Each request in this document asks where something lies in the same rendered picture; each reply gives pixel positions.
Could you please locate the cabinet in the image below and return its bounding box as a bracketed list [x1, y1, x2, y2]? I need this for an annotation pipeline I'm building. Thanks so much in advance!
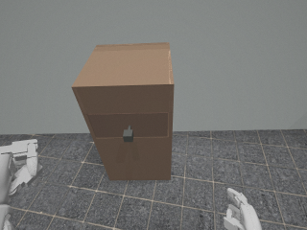
[71, 42, 175, 181]

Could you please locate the left robot forearm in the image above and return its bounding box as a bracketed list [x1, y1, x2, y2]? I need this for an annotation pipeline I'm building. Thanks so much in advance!
[0, 204, 14, 230]

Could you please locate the robot right hand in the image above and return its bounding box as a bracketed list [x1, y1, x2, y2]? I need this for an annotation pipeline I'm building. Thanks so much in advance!
[224, 188, 262, 230]

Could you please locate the handle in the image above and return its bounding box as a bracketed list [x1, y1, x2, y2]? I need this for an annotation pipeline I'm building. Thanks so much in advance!
[123, 126, 134, 143]

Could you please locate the drawer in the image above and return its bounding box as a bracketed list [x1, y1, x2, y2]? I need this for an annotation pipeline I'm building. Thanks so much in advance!
[87, 112, 168, 138]

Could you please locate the robot left hand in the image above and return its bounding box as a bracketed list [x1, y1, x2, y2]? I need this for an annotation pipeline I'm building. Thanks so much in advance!
[0, 139, 43, 205]

